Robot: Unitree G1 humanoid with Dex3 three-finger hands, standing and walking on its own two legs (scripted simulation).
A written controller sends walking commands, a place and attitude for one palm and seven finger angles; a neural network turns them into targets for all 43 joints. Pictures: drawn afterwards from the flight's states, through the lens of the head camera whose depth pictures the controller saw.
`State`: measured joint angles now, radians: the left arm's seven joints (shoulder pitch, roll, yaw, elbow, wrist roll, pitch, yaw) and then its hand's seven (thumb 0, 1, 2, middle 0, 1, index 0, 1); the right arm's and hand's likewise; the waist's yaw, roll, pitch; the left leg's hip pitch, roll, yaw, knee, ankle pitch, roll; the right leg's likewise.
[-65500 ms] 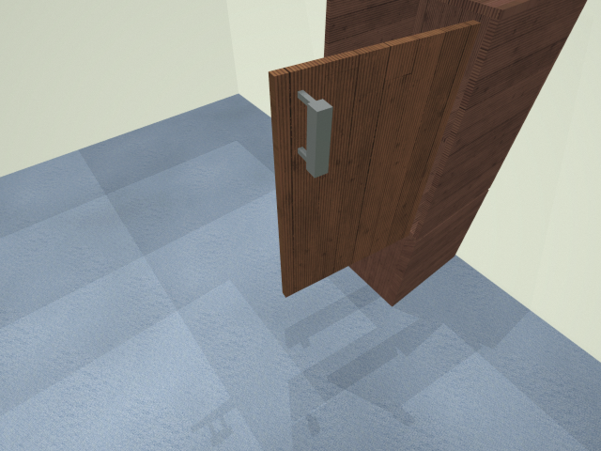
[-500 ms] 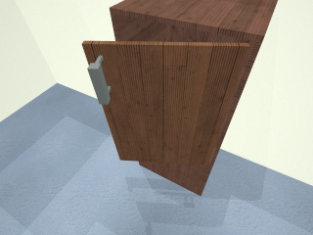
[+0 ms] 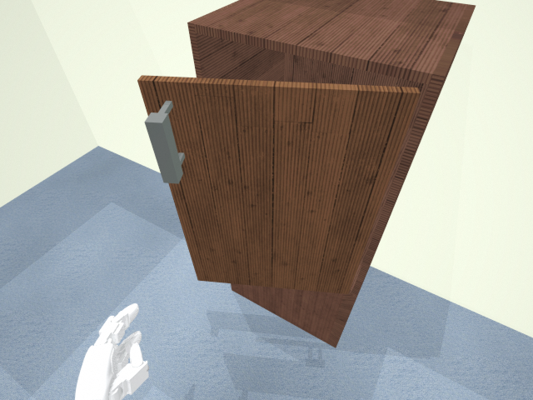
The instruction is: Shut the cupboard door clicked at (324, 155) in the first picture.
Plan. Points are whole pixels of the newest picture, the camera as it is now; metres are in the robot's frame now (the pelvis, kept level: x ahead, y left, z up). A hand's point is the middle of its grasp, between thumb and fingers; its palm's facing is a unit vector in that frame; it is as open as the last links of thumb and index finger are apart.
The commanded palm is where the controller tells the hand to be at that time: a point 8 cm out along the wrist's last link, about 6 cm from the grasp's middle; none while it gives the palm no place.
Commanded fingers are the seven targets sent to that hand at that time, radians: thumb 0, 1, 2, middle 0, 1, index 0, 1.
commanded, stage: raise the hand and make a fist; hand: left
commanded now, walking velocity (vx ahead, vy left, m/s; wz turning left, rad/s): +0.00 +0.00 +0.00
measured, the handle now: (170, 142) +0.47 +0.18 +0.16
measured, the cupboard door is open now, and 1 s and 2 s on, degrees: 24 24 24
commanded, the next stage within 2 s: bring the fist close to the handle in 1.76 s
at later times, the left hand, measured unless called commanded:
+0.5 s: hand (152, 366) +0.16 +0.16 +0.04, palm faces -0.12 -0.99 -0.07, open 5.0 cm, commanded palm +0.13 +0.23 +0.04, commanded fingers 0.00 0.90 0.90 -0.81 -0.96 -0.81 -0.96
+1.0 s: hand (114, 323) +0.19 +0.20 +0.10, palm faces -0.05 -1.00 -0.08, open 3.2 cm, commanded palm +0.16 +0.25 +0.11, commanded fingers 0.00 0.90 0.90 -1.26 -1.46 -1.26 -1.46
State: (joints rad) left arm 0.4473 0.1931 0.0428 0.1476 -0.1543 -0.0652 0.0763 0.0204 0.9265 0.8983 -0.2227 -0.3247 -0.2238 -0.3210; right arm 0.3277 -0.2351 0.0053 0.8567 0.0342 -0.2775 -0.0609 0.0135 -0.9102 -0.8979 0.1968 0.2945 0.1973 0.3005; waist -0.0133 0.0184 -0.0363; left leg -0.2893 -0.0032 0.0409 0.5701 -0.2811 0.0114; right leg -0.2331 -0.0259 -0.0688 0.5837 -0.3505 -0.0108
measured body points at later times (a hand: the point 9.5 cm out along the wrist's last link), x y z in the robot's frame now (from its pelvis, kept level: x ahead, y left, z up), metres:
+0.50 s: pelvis -0.03 -0.02 -0.06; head -0.01 -0.03 +0.39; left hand +0.16 +0.21 +0.05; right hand +0.18 -0.23 -0.12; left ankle +0.01 +0.11 -0.73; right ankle -0.02 -0.11 -0.73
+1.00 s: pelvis -0.02 +0.01 -0.01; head -0.03 +0.01 +0.44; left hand +0.19 +0.25 +0.11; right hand +0.17 -0.22 -0.06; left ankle +0.01 +0.11 -0.73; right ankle -0.02 -0.11 -0.73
